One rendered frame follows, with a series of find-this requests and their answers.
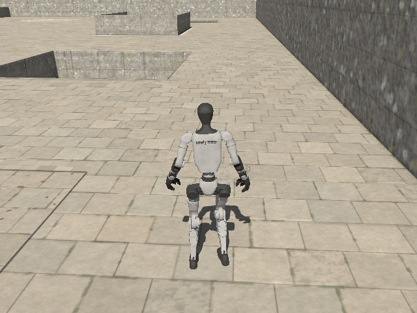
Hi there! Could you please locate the robot torso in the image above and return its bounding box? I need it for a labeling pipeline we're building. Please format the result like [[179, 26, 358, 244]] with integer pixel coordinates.
[[192, 128, 222, 196]]

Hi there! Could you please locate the left robot hand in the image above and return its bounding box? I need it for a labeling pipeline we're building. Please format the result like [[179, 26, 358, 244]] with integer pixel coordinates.
[[166, 176, 180, 190]]

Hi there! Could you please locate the robot right forearm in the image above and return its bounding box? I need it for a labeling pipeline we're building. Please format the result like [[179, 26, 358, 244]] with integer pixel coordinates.
[[234, 156, 248, 180]]

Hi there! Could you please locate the right robot upper arm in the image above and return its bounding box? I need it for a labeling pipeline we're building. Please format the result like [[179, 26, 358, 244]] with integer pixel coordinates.
[[220, 130, 240, 165]]

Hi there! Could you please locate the right robot hand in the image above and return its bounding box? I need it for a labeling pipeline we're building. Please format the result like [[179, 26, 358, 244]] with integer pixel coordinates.
[[236, 177, 250, 192]]

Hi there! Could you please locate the left robot upper arm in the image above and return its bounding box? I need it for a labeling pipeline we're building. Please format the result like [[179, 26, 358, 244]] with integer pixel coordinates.
[[175, 132, 193, 168]]

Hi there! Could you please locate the robot left forearm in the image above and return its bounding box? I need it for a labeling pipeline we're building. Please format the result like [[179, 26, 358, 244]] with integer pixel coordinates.
[[168, 158, 181, 180]]

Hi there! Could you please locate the right robot foot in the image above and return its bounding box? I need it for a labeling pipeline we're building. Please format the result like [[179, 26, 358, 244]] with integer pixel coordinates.
[[217, 247, 229, 263]]

